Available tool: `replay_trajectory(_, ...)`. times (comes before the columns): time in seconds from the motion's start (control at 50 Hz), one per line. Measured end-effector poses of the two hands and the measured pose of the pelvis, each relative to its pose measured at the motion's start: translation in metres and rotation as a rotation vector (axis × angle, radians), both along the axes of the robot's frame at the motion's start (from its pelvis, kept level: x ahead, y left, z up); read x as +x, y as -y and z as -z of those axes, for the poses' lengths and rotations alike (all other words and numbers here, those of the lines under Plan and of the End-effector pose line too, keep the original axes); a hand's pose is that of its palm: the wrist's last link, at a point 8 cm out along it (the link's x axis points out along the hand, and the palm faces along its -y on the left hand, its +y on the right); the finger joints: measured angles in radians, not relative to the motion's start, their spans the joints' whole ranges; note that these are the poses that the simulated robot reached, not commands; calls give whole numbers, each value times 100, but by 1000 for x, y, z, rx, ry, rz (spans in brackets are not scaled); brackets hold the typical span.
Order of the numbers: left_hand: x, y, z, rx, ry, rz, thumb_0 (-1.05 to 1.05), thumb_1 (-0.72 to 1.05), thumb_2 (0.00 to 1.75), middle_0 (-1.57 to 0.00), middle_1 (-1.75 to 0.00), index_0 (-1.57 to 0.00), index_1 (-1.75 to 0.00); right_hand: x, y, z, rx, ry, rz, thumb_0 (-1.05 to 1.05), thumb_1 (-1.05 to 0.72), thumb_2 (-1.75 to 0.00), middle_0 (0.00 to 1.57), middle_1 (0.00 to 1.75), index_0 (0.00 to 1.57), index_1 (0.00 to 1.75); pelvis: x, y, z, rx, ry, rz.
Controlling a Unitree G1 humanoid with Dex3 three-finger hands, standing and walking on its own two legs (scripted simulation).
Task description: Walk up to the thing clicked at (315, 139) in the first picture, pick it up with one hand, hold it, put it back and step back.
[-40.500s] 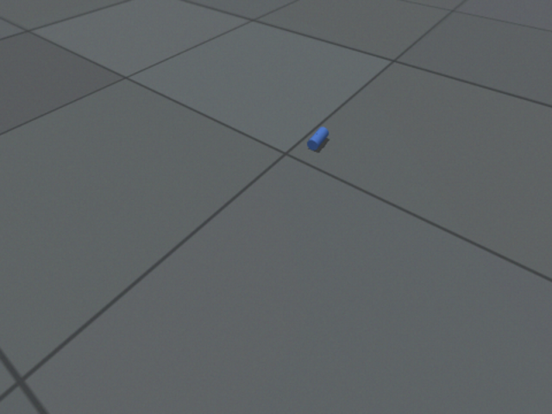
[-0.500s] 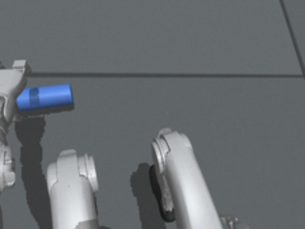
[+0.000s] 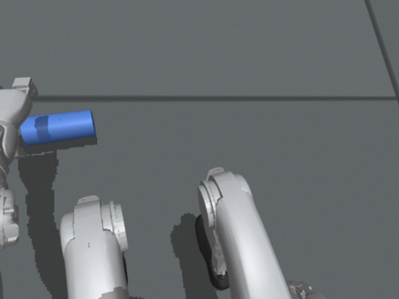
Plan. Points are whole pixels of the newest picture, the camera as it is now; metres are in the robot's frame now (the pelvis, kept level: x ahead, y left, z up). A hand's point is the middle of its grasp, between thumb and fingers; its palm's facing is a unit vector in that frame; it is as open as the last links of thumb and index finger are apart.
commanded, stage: approach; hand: left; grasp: from above
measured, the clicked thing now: (60, 127) +0.52 +0.23 -0.29
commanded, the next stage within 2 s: rest palm in 0.72 s
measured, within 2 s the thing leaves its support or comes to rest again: neither
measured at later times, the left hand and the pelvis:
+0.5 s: hand (54, 102) +0.52 +0.21 -0.16, palm faces -0.38 -0.02 -0.93, open 13.3 cm; pelvis +0.00 +0.00 +0.00, yaw +0 degrees
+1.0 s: hand (40, 109) +0.51 +0.24 -0.17, palm faces -0.41 -0.03 -0.91, open 13.2 cm; pelvis +0.01 +0.00 +0.00, yaw +0 degrees
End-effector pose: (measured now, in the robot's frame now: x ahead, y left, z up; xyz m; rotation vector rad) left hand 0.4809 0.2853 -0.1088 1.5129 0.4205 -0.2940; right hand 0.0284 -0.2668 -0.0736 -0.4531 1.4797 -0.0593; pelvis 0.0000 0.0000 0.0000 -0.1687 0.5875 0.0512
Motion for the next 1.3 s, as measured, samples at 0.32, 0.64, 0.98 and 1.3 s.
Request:
replay_trajectory(0.32,11,37,-7,-19,2,78,0,-45,101,-13,-106,-14,-104,6,1,-3,-1,18,-7,0,-91,-90,20,30,20,30,0,1,-4,10,-7,-3)
replay_trajectory(0.64,37,60,0,27,7,-24,0,-44,107,-12,-112,-13,-110,-30,-3,2,43,-37,67,0,-91,-90,20,30,20,30,2,5,1,20,-23,15)
replay_trajectory(0.98,35,40,2,-20,36,71,0,-47,111,-12,-113,-12,-112,-1,14,-2,-39,-43,-6,0,-91,-90,20,30,20,30,5,6,5,6,-13,6)
replay_trajectory(1.3,20,52,60,-41,-53,38,0,-46,106,-10,-107,-11,-106,-19,-4,-7,-25,-46,-29,-1,-91,-90,20,30,20,30,0,2,12,-11,15,23)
